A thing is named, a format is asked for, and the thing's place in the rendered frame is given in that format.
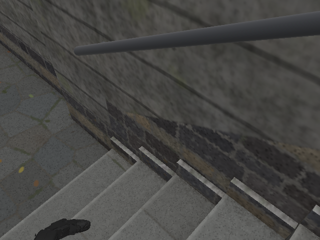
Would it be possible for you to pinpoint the robot left hand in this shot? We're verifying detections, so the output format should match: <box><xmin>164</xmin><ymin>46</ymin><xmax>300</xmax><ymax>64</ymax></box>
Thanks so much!
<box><xmin>34</xmin><ymin>218</ymin><xmax>91</xmax><ymax>240</ymax></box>

